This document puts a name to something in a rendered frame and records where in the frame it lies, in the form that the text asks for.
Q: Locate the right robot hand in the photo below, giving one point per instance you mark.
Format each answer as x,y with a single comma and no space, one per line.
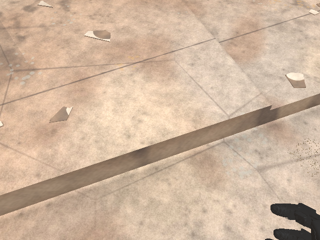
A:
303,215

